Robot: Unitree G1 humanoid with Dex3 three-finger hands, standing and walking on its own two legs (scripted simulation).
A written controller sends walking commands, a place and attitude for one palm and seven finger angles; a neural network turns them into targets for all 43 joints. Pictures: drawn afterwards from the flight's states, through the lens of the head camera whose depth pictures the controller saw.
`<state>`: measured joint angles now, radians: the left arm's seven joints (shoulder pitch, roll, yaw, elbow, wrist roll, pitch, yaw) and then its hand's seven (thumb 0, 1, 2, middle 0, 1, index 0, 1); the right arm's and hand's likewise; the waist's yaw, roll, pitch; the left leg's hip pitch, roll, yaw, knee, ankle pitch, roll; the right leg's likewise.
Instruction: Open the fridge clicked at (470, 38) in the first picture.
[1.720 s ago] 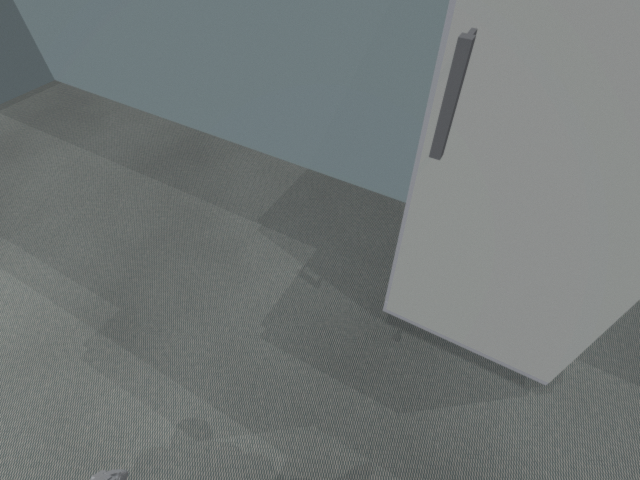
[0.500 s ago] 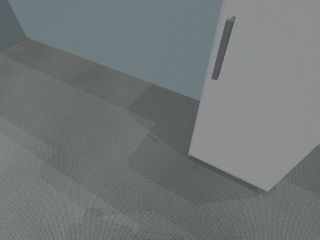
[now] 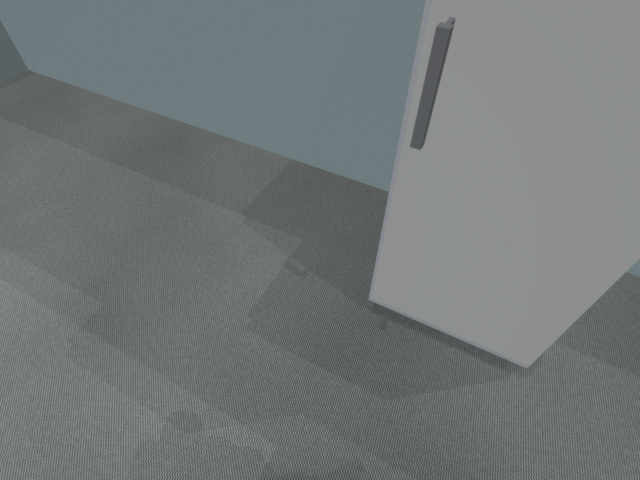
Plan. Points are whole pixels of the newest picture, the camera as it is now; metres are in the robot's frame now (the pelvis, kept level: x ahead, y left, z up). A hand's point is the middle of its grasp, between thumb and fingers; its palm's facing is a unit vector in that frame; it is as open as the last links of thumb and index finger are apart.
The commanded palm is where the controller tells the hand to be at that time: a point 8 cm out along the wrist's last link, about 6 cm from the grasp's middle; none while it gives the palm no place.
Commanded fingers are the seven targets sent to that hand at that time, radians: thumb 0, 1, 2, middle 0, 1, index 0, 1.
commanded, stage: turn to face it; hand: left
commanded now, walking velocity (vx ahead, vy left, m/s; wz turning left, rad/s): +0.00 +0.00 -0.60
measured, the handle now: (432, 88) +0.76 -0.15 +0.12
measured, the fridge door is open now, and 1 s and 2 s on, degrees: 0 0 0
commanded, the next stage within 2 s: take the last steps up to it in 0.70 s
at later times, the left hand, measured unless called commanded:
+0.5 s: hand out of the picture +0.05 +0.17 -0.17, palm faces -0.15 -0.96 -0.23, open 7.4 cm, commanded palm none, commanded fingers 0.00 0.90 0.90 -0.20 -0.30 -0.20 -0.30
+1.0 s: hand out of the picture +0.12 +0.18 -0.17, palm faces -0.39 -0.90 -0.20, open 7.4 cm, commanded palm none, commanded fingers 0.00 0.90 0.90 -0.20 -0.30 -0.20 -0.30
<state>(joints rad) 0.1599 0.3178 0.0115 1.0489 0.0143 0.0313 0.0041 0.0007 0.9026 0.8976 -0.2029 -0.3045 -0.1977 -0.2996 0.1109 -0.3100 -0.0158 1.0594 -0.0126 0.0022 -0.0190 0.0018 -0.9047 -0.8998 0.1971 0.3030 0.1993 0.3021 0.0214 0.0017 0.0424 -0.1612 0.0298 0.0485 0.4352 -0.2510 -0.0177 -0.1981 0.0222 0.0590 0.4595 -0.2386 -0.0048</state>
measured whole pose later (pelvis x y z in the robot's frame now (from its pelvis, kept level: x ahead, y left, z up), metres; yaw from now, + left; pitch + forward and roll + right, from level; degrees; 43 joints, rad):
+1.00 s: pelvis -0.02 +0.03 +0.00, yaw -23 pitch +0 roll -1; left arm 0.21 0.21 0.06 0.98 0.03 0.05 -0.03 0.00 0.91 0.90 -0.20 -0.30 -0.19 -0.30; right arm 0.32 -0.18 -0.03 1.02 -0.04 -0.01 -0.02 0.00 -0.90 -0.90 0.20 0.30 0.20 0.30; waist -0.03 0.02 0.02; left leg -0.17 0.08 0.12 0.50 -0.32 0.00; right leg -0.27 -0.01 -0.05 0.66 -0.43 0.01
